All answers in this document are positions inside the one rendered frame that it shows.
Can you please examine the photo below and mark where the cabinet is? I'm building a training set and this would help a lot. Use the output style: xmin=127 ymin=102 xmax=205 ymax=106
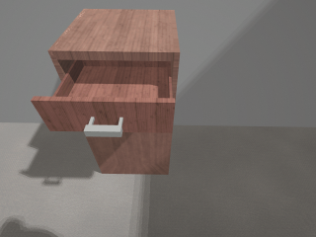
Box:
xmin=48 ymin=9 xmax=180 ymax=175

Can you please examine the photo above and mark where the drawer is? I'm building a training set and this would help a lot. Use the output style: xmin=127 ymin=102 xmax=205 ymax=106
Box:
xmin=31 ymin=60 xmax=176 ymax=133

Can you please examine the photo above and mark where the handle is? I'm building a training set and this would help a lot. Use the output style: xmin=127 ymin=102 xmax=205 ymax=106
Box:
xmin=84 ymin=117 xmax=123 ymax=137

